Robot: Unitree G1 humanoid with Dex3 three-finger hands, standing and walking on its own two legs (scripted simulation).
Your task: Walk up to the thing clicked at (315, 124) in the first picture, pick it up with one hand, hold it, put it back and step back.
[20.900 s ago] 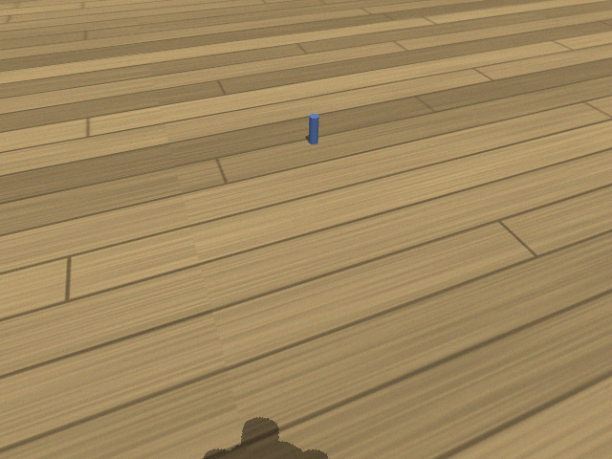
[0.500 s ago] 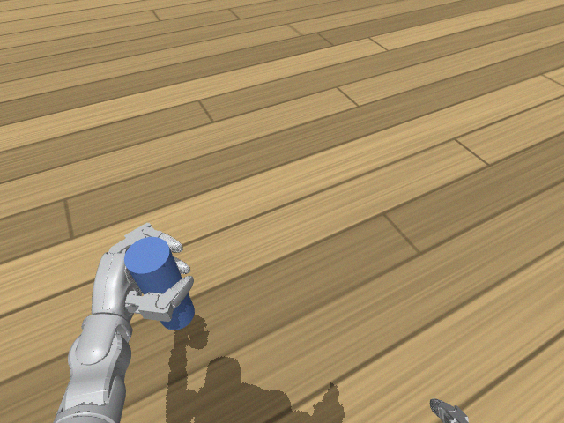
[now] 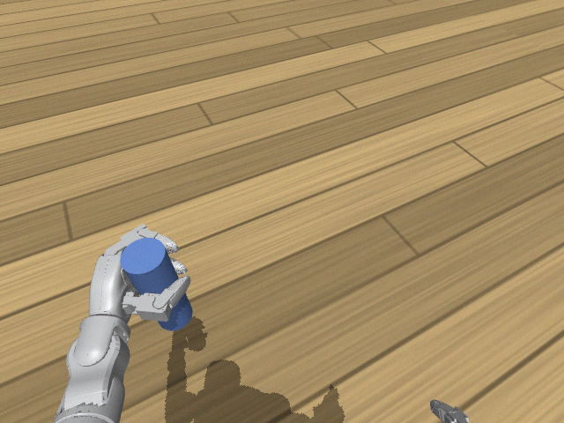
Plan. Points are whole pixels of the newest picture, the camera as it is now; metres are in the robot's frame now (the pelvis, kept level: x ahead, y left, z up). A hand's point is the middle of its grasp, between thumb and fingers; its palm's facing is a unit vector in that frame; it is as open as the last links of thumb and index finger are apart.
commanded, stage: hold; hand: left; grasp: from the side
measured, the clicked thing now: (161, 288) +0.32 +0.18 +0.02
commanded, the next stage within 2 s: crouch in 0.22 s
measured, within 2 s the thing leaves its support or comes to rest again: neither
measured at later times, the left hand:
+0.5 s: hand (166, 285) +0.32 +0.17 +0.03, palm faces +0.02 -1.00 +0.00, open 7.7 cm
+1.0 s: hand (193, 324) +0.36 +0.18 -0.19, palm faces +0.00 -1.00 -0.02, open 7.6 cm
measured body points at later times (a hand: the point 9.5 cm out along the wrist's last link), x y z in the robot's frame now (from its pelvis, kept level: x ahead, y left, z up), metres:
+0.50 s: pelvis -0.01 +0.00 +0.00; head +0.03 +0.00 +0.45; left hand +0.31 +0.22 +0.04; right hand +0.12 -0.25 -0.11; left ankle +0.02 +0.12 -0.71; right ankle +0.02 -0.12 -0.71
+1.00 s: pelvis -0.03 +0.00 -0.17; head +0.12 +0.03 +0.25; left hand +0.35 +0.23 -0.19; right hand +0.08 -0.26 -0.29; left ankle +0.02 +0.12 -0.71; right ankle +0.01 -0.12 -0.71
